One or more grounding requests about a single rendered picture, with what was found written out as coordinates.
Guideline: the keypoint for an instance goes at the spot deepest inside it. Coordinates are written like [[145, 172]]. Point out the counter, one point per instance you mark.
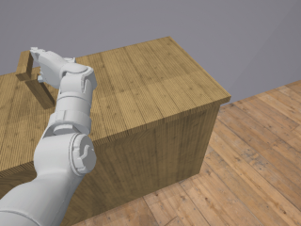
[[152, 116]]

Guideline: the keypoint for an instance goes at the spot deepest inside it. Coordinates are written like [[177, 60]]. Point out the tap lever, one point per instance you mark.
[[40, 79]]

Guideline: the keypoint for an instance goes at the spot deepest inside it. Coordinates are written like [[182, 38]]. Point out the left robot forearm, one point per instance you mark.
[[73, 103]]

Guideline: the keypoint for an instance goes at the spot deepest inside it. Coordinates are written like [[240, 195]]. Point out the robot left upper arm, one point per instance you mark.
[[61, 163]]

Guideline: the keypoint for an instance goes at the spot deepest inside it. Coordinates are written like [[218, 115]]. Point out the robot left hand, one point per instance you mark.
[[50, 65]]

